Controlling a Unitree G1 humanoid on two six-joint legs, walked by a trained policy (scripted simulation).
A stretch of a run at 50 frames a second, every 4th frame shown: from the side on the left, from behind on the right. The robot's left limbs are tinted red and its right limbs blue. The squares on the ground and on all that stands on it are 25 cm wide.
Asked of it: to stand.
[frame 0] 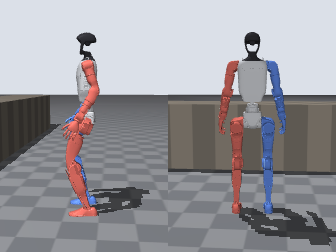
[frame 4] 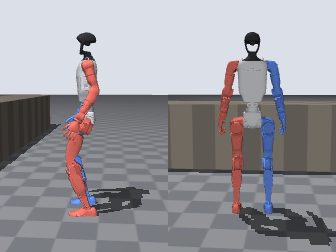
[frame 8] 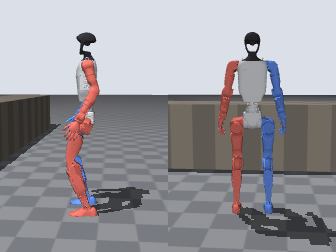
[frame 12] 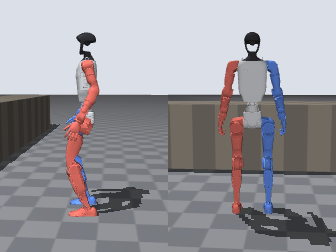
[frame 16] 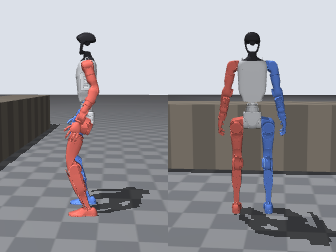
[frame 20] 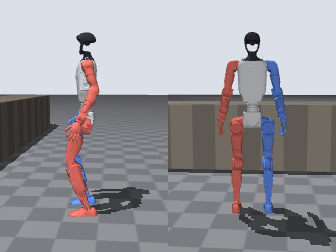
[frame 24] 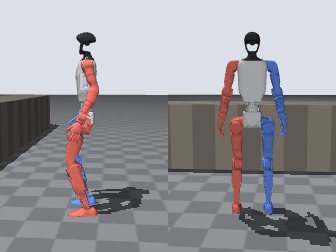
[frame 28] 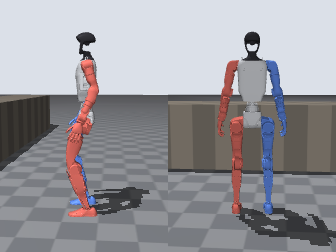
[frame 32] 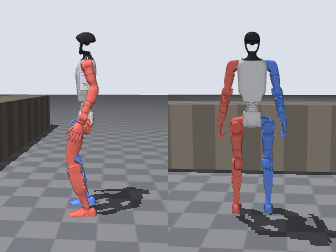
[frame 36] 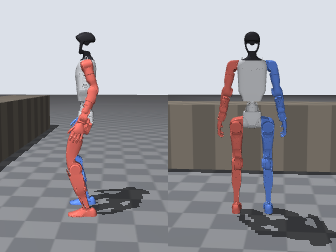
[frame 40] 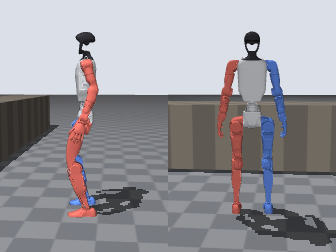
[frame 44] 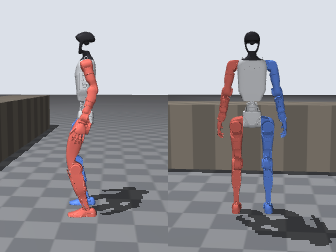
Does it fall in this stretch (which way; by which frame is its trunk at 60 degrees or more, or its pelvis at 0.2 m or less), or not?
no
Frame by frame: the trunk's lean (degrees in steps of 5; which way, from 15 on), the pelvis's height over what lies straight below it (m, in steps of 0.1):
0: 0, 0.8
4: 0, 0.8
8: 0, 0.8
12: 0, 0.8
16: 0, 0.8
20: 0, 0.8
24: 0, 0.8
28: 0, 0.8
32: 0, 0.8
36: 0, 0.8
40: 0, 0.8
44: 0, 0.8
